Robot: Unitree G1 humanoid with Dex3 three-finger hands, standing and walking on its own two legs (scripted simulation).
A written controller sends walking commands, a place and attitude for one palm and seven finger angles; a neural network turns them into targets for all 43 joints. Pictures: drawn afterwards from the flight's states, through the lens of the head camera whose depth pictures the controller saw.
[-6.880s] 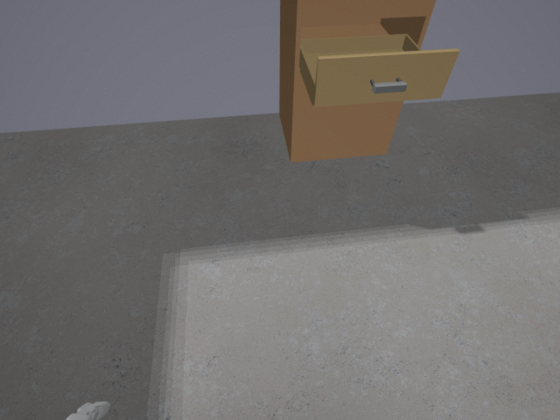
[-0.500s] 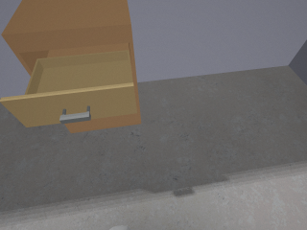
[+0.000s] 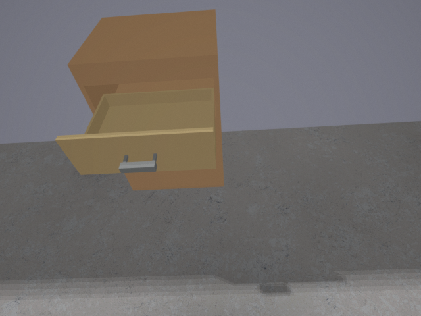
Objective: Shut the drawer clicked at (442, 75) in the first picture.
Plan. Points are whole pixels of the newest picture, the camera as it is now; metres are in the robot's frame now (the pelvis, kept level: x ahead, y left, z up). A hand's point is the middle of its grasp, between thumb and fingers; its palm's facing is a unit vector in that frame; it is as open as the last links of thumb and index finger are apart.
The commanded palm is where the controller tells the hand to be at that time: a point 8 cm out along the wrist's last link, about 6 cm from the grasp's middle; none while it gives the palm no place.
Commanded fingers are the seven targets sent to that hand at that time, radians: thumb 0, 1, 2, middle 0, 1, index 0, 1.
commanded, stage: take the last steps up to it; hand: left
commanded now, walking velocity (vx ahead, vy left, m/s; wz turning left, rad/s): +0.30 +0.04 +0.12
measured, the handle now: (139, 162) +0.58 +0.29 -0.14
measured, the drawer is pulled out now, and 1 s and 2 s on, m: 0.30 0.30 0.30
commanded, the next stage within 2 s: come to a stop and stand still in 0.94 s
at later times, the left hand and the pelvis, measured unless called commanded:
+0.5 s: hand out of the picture -0.06 +0.22 -0.18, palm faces +0.17 -0.98 -0.13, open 7.4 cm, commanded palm none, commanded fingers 0.00 0.90 0.90 -0.20 -0.30 -0.20 -0.30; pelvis +0.06 +0.07 +0.00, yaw +3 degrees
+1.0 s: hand (134, 237) +0.34 +0.25 -0.17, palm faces -0.05 -0.99 -0.15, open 7.4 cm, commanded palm none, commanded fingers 0.00 0.90 0.90 -0.20 -0.30 -0.20 -0.30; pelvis +0.22 +0.08 +0.00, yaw +0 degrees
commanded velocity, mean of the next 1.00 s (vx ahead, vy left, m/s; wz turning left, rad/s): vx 0.26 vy -0.02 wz -0.02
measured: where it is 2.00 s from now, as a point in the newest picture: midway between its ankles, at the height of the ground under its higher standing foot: outside the picture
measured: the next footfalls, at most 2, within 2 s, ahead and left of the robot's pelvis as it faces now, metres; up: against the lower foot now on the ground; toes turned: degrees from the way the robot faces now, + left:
left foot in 0.44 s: +0.11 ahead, +0.17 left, +0.00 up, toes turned +11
right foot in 1.04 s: +0.37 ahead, -0.02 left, +0.00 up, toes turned -6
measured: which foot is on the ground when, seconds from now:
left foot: up 0.00-0.42, down 0.44-1.00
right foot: down 0.00-0.44, up 0.46-1.00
